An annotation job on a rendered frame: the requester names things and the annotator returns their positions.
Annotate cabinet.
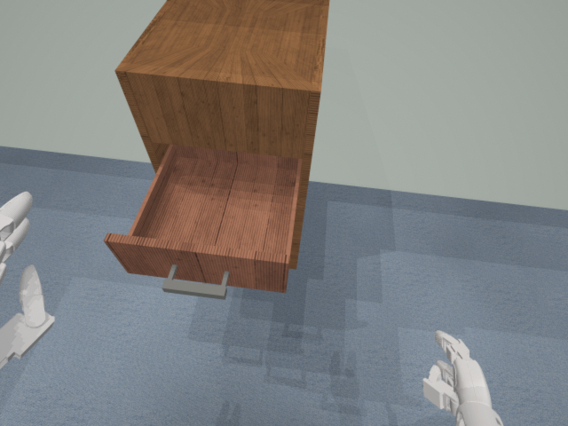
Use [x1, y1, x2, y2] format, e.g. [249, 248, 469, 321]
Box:
[115, 0, 329, 269]

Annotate robot right hand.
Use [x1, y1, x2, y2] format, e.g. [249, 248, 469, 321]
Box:
[423, 330, 492, 416]

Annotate robot left hand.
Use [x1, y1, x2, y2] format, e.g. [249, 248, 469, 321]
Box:
[0, 192, 55, 370]

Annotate drawer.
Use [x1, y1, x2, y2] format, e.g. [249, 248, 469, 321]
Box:
[104, 145, 302, 293]

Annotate robot right forearm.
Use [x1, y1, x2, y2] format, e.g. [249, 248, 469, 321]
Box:
[455, 402, 503, 426]

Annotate handle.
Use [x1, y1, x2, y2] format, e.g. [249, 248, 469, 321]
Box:
[162, 264, 230, 300]

